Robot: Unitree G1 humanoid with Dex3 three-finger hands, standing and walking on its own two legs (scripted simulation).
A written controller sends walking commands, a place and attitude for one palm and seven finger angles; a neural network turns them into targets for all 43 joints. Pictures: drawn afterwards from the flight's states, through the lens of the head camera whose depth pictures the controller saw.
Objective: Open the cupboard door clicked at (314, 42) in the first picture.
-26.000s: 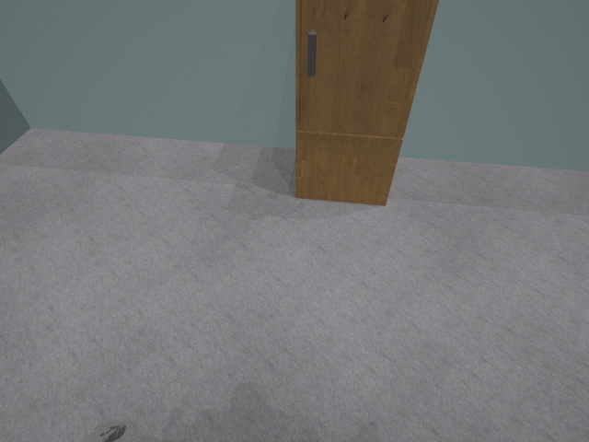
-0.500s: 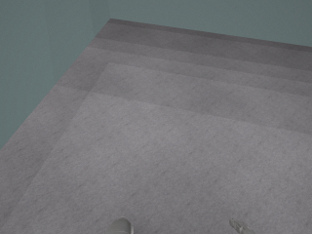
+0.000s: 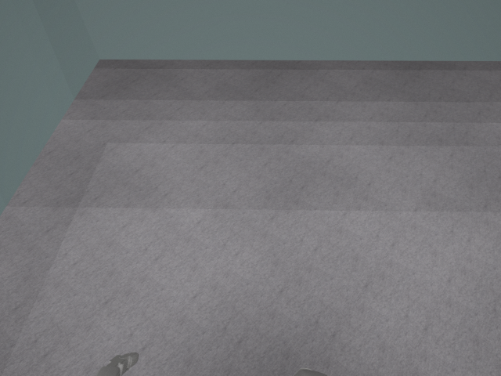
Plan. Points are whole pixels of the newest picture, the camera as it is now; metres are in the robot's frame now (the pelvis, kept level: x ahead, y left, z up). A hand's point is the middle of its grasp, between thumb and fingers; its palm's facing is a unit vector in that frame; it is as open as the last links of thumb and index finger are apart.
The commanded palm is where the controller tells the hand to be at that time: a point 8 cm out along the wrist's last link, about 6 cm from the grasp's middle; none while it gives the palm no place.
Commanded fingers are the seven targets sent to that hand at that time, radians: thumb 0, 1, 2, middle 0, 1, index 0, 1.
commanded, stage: walk to a spot facing it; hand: left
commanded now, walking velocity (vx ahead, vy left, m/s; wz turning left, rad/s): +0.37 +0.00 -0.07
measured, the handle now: out of the picture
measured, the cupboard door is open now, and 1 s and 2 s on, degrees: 42 42 42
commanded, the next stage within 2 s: turn to face it in 0.18 s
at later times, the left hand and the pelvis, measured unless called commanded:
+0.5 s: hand (155, 316) +0.25 +0.20 -0.16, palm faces +0.10 -0.98 -0.18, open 7.3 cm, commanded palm none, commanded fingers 0.00 0.90 0.90 -0.20 -0.30 -0.20 -0.30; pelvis +0.22 +0.02 +0.01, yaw +3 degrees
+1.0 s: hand (165, 305) +0.27 +0.19 -0.16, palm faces +0.41 -0.88 -0.23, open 7.3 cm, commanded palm none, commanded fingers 0.00 0.90 0.90 -0.20 -0.30 -0.20 -0.30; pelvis +0.30 -0.01 +0.01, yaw +23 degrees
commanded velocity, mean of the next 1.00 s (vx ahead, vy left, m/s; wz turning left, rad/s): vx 0.07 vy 0.00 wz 0.45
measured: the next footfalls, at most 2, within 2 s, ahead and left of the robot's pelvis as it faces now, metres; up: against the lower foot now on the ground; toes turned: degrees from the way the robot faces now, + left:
left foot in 0.32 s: +0.30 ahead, +0.14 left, +0.00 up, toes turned +8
right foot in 0.66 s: +0.33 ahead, -0.13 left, +0.00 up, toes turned +6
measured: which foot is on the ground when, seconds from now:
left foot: up 0.00-0.30, down 0.32-0.66, up 0.68-0.98, down 1.00-1.00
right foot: down 0.00-0.34, up 0.36-0.64, down 0.66-1.00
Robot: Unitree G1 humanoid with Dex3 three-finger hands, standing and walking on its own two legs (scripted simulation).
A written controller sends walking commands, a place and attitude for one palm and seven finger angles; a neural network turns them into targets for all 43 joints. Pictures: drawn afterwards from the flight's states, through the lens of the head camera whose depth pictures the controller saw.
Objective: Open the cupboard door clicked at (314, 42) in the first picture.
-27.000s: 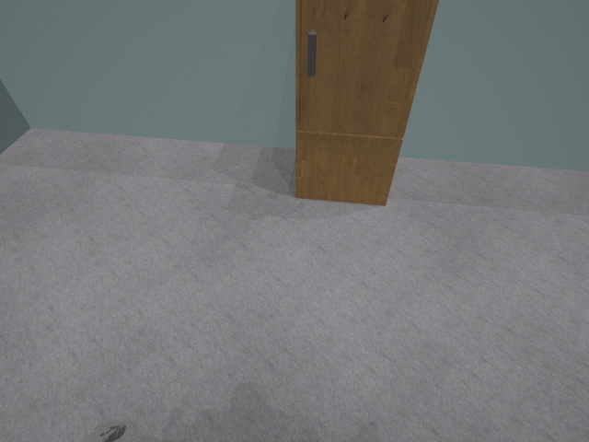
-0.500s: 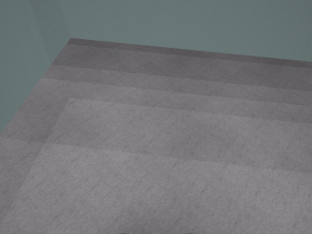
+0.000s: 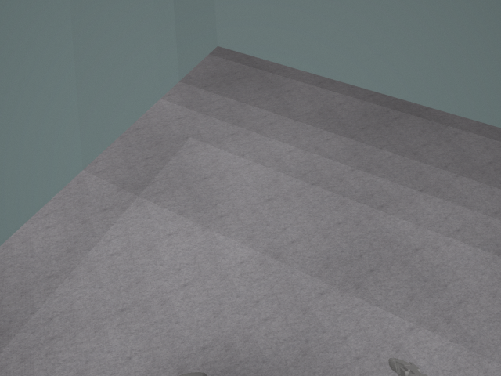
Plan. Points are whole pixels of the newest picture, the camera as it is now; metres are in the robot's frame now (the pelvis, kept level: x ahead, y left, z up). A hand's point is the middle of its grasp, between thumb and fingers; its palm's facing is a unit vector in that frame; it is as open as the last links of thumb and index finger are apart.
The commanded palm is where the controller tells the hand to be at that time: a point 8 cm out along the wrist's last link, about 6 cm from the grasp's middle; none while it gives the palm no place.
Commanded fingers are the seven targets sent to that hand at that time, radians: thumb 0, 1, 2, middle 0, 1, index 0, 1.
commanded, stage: turn to face it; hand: left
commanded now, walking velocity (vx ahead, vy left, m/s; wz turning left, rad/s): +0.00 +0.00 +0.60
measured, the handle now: out of the picture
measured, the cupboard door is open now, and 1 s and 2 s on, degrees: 42 42 42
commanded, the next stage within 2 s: none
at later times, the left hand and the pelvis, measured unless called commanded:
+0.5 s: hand out of the picture +0.03 +0.15 -0.15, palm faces +0.31 -0.92 -0.24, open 7.4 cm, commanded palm none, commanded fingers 0.00 0.90 0.90 -0.20 -0.30 -0.20 -0.30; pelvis +0.03 -0.06 +0.02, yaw +18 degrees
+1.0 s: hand out of the picture +0.03 +0.15 -0.14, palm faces +0.54 -0.78 -0.32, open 7.3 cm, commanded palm none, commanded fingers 0.00 0.90 0.90 -0.20 -0.30 -0.20 -0.30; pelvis +0.06 -0.09 +0.00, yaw +35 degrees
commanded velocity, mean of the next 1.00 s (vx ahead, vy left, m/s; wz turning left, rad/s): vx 0.00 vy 0.00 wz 0.60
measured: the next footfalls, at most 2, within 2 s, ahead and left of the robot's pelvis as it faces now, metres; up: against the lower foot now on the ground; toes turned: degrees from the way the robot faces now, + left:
right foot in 0.26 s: +0.09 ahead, -0.17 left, +0.00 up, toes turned +6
left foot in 0.58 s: +0.03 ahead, +0.07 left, +0.00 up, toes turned +27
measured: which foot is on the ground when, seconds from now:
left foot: down 0.00-0.26, up 0.28-0.56, down 0.58-0.94, up 0.96-1.00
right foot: down 0.00-0.00, up 0.02-0.24, down 0.26-0.58, up 0.60-0.92, down 0.94-1.00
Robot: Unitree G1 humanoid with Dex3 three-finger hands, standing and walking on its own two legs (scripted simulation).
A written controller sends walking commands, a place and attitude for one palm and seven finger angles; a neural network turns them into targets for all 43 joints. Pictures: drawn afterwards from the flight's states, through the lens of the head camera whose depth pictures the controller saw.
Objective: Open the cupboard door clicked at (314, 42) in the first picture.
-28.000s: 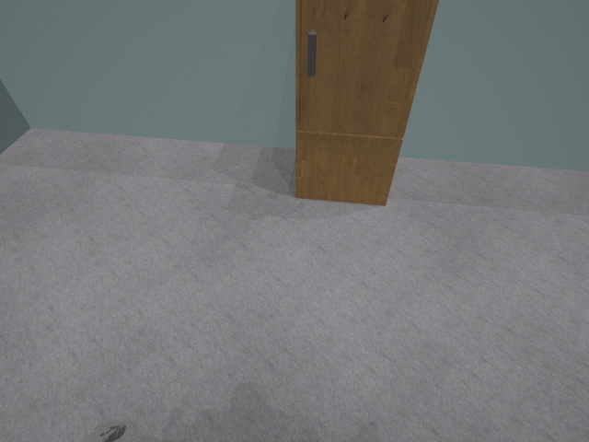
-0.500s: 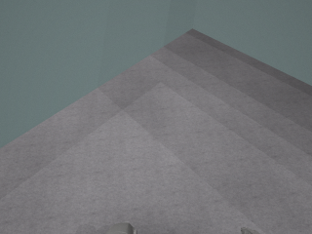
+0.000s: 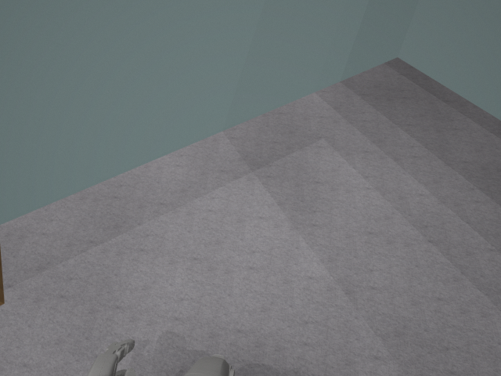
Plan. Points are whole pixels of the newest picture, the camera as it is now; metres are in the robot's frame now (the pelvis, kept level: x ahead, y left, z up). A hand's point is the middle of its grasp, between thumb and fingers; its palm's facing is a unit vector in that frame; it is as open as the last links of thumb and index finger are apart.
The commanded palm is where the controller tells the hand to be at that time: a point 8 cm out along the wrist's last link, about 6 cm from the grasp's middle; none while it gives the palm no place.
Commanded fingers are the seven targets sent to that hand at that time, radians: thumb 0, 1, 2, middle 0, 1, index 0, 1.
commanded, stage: turn to face it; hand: left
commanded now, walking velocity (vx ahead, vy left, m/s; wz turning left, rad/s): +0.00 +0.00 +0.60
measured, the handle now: out of the picture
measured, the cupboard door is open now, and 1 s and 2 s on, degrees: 42 42 42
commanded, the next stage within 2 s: take the last steps up to it in 1.96 s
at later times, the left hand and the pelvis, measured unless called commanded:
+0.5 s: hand out of the picture +0.02 +0.24 -0.16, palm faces +0.33 -0.91 -0.25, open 7.4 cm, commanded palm none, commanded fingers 0.00 0.90 0.90 -0.20 -0.30 -0.20 -0.30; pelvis +0.01 +0.00 +0.01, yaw +18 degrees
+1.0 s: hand out of the picture -0.03 +0.17 -0.17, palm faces +0.60 -0.77 -0.21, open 7.4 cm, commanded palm none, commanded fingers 0.00 0.90 0.90 -0.20 -0.30 -0.20 -0.30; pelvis +0.04 -0.02 +0.00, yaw +37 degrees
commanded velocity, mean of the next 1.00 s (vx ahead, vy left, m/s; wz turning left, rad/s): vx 0.00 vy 0.00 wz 0.60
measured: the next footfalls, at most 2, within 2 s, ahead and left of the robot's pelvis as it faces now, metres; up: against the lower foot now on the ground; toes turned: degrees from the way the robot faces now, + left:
left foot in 0.30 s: +0.03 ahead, +0.13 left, +0.00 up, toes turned +16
right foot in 0.66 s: +0.11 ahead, -0.14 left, +0.00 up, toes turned +22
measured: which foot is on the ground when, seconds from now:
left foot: up 0.00-0.28, down 0.30-0.66, up 0.68-0.98, down 1.00-1.00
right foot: down 0.00-0.30, up 0.32-0.64, down 0.66-1.00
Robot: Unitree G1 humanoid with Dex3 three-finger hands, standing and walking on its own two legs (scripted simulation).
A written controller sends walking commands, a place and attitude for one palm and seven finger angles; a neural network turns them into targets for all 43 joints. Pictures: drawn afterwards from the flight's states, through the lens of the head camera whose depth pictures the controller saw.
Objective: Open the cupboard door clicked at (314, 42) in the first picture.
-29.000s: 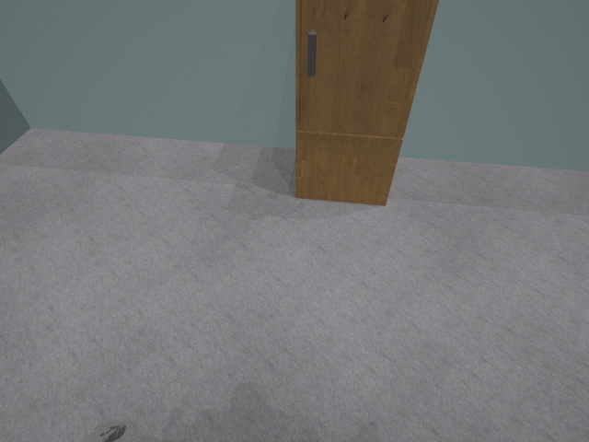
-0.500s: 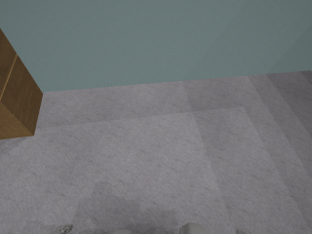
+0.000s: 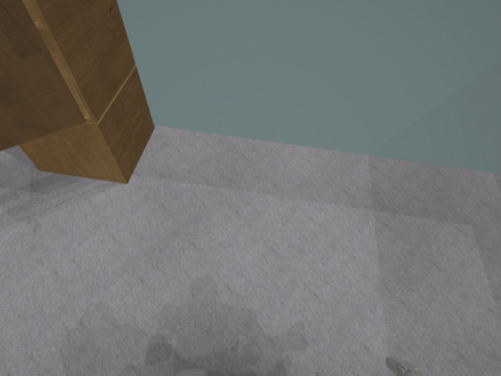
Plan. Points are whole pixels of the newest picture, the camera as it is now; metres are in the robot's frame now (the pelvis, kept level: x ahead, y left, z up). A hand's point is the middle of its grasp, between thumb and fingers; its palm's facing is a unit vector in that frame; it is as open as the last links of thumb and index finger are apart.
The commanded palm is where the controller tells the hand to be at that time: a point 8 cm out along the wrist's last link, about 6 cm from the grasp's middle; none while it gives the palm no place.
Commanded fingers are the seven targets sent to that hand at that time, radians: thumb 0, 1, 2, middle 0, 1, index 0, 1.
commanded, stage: turn to face it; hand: left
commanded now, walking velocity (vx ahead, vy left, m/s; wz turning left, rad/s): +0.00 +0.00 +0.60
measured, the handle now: out of the picture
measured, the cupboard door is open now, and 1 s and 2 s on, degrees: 42 42 42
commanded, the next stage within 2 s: take the last steps up to it in 0.96 s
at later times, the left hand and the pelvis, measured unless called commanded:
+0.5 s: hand out of the picture +0.06 +0.18 -0.14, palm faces +0.29 -0.92 -0.28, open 7.4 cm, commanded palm none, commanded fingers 0.00 0.90 0.90 -0.20 -0.30 -0.20 -0.30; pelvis +0.02 -0.04 +0.01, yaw +18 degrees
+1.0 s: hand out of the picture +0.00 +0.18 -0.15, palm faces +0.52 -0.80 -0.29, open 7.4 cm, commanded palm none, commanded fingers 0.00 0.90 0.90 -0.20 -0.30 -0.20 -0.30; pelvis +0.05 -0.05 +0.00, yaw +30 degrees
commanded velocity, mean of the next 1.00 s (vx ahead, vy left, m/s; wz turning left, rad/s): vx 0.00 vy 0.00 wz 0.46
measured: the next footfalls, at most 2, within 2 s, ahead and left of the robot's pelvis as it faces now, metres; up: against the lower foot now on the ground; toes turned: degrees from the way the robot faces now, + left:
right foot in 0.36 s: +0.09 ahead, -0.16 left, +0.00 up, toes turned +10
left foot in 0.68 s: +0.02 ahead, +0.10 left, +0.00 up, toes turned +28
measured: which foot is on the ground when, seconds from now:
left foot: down 0.00-0.36, up 0.38-0.66, down 0.68-0.98, up 1.00-1.00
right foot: down 0.00-0.00, up 0.02-0.34, down 0.36-0.68, up 0.70-0.96, down 0.98-1.00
